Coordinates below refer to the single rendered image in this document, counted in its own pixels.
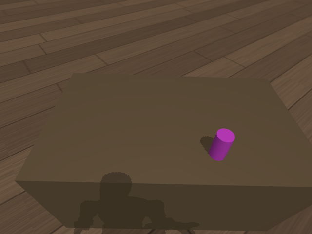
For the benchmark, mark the can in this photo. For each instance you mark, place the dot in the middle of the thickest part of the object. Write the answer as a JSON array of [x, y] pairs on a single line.
[[221, 144]]

